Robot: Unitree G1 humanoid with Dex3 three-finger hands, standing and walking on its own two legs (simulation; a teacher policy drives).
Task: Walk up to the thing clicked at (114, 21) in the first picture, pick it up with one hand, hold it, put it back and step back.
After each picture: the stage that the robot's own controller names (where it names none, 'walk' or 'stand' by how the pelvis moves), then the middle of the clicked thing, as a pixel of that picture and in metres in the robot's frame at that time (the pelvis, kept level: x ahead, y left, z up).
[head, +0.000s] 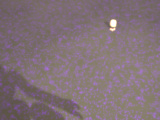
stand; (112, 25) +1.70 -0.39 -0.72
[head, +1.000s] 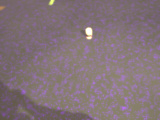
walk; (88, 33) +1.60 +0.05 -0.69
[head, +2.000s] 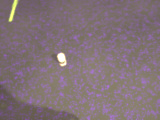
walk; (61, 59) +1.08 +0.27 -0.70
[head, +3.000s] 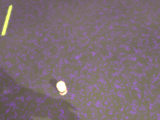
walk; (61, 88) +0.73 +0.24 -0.70
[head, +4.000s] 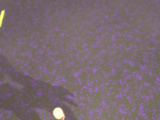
stand; (59, 114) +0.46 +0.26 -0.70
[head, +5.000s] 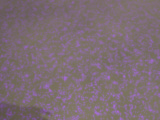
stand; out of the picture +0.37 +0.36 -0.71
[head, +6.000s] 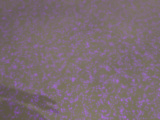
stand; out of the picture +0.36 +0.34 -0.72
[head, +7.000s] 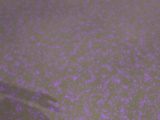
stand; out of the picture +0.38 +0.33 -0.72
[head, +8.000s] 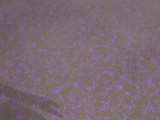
stand; out of the picture +0.34 +0.34 -0.73
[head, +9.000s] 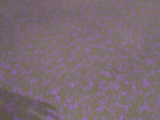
stand; out of the picture +0.34 +0.35 -0.73
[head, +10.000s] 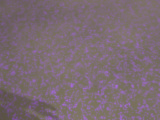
stand; out of the picture +0.33 +0.35 -0.73
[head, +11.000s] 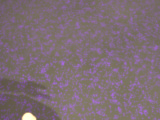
go down; (29, 119) +0.34 +0.36 -0.68
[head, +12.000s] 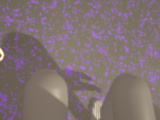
go down; out of the picture +0.40 +0.38 -0.28
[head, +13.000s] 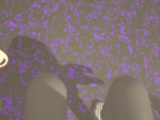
close in; out of the picture +0.40 +0.38 -0.30
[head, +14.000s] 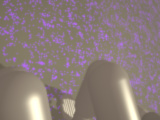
close in; out of the picture +0.37 +0.41 -0.21
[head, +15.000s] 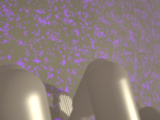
rest palm; out of the picture +0.36 +0.42 -0.21
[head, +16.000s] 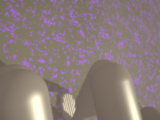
lift; out of the picture +0.36 +0.39 -0.21
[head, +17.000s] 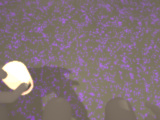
lift; (18, 79) +0.33 +0.23 -0.03
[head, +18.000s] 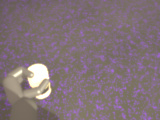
hold; (39, 81) +0.36 +0.18 -0.02
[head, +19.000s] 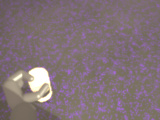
hold; (40, 85) +0.35 +0.18 -0.02
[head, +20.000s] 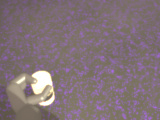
hold; (43, 88) +0.34 +0.17 -0.03
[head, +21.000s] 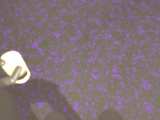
crouch; (16, 68) +0.40 +0.25 -0.09
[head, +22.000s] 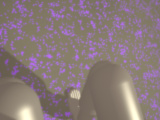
lower; out of the picture +0.42 +0.38 -0.21
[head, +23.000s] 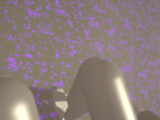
lower; out of the picture +0.39 +0.39 -0.22
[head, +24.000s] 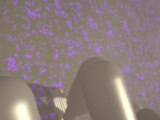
lower; out of the picture +0.39 +0.40 -0.22
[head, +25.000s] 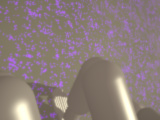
lower; out of the picture +0.39 +0.40 -0.22
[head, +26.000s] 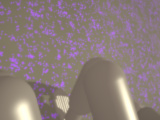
lower; out of the picture +0.39 +0.40 -0.22
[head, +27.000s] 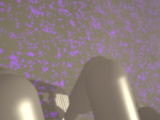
open; out of the picture +0.38 +0.39 -0.22
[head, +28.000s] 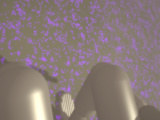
stand; out of the picture +0.39 +0.37 -0.24
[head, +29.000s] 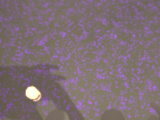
walk; (33, 94) +0.40 +0.31 -0.54
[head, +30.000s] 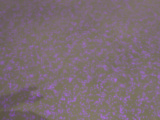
stand; out of the picture +0.37 +0.29 -0.67
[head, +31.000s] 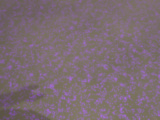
stand; out of the picture +0.37 +0.30 -0.67
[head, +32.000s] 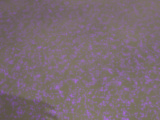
stand; out of the picture +0.38 +0.28 -0.71
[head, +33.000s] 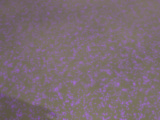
stand; out of the picture +0.38 +0.30 -0.73
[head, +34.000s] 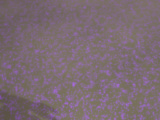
stand; out of the picture +0.35 +0.31 -0.73
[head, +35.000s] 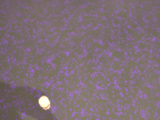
walk; (44, 103) +0.45 +0.27 -0.71
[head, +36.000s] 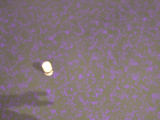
walk; (47, 68) +0.77 +0.36 -0.69
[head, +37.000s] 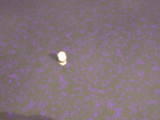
stand; (62, 58) +1.03 +0.25 -0.70
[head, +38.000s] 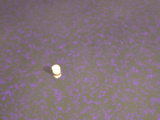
stand; (56, 71) +0.96 +0.28 -0.72
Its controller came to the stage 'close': yes
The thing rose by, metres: 0.72
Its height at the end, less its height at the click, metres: +0.00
